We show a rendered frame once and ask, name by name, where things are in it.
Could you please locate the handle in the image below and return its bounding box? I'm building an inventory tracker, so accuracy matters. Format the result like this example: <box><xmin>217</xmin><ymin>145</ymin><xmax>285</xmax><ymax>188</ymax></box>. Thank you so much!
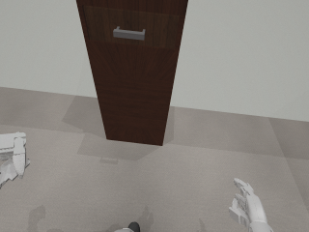
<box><xmin>113</xmin><ymin>26</ymin><xmax>146</xmax><ymax>41</ymax></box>

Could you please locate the cabinet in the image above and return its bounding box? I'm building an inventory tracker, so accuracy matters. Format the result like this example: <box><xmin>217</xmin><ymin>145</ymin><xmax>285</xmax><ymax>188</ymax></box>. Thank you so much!
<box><xmin>76</xmin><ymin>0</ymin><xmax>188</xmax><ymax>146</ymax></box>

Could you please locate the left robot hand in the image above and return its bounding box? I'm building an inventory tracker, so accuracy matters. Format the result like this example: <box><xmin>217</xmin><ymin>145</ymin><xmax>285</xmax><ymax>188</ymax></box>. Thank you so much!
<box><xmin>0</xmin><ymin>131</ymin><xmax>30</xmax><ymax>189</ymax></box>

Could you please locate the robot right forearm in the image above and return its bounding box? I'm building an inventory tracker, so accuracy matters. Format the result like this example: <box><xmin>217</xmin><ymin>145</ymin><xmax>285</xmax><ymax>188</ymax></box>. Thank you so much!
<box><xmin>248</xmin><ymin>221</ymin><xmax>273</xmax><ymax>232</ymax></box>

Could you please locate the drawer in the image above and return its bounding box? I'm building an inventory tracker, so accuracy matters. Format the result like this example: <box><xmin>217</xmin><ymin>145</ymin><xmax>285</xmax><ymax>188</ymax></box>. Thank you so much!
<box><xmin>83</xmin><ymin>5</ymin><xmax>180</xmax><ymax>49</ymax></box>

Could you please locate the robot left foot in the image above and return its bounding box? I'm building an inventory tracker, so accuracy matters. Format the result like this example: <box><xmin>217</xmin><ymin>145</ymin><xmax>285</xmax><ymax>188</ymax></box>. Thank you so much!
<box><xmin>128</xmin><ymin>221</ymin><xmax>140</xmax><ymax>232</ymax></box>

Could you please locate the right robot hand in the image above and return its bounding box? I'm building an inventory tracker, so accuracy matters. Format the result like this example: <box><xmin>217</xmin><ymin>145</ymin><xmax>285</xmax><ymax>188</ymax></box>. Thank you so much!
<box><xmin>229</xmin><ymin>178</ymin><xmax>267</xmax><ymax>228</ymax></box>

